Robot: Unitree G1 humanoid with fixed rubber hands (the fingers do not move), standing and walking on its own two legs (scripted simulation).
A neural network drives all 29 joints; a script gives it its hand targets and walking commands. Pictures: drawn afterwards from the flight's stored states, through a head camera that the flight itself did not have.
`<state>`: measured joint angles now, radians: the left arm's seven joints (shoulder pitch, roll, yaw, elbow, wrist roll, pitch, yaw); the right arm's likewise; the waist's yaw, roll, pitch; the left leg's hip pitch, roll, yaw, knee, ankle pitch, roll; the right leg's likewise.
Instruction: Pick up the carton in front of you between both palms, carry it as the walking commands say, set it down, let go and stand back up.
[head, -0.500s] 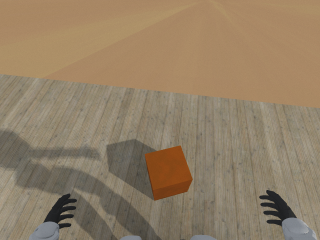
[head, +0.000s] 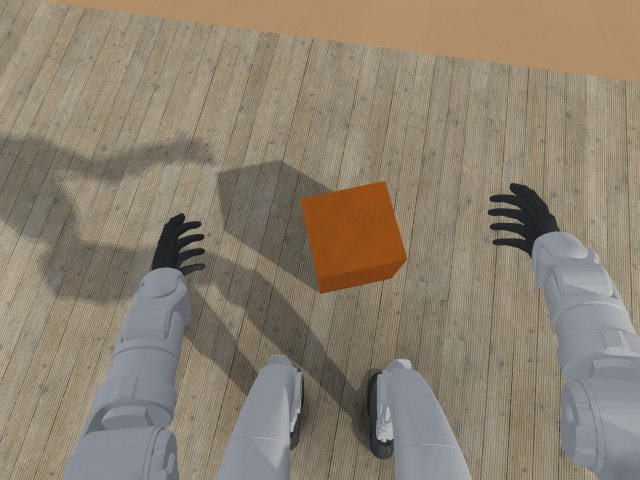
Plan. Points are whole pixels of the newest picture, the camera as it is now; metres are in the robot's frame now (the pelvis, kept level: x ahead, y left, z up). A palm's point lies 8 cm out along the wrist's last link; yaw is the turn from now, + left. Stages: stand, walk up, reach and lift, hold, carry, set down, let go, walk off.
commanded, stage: reach and lift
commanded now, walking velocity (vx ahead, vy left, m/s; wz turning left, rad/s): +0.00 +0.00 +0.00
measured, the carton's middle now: (349, 242) +0.51 -0.03 -0.57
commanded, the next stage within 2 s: none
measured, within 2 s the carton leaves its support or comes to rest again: neither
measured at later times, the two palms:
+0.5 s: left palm (236, 191) +0.47 +0.17 -0.14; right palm (479, 142) +0.55 -0.21 -0.13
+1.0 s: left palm (261, 232) +0.47 +0.17 -0.34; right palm (438, 204) +0.53 -0.20 -0.34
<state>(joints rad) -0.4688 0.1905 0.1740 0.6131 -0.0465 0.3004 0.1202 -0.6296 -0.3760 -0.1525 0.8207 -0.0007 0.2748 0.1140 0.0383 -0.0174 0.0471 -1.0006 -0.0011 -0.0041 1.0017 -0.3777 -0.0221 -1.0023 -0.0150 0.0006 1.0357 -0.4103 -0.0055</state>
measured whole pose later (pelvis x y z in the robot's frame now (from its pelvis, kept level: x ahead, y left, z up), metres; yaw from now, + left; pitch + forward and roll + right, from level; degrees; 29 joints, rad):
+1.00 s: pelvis -0.03 +0.00 -0.17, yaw +2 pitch +53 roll +6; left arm -1.18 0.04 0.50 0.80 0.04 0.12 0.16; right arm -1.47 -0.43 -0.20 1.18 -0.10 0.14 0.06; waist 0.07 -0.01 0.03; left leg -2.00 -0.02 0.00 1.59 -0.49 -0.08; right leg -2.04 0.03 0.08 1.64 -0.52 0.00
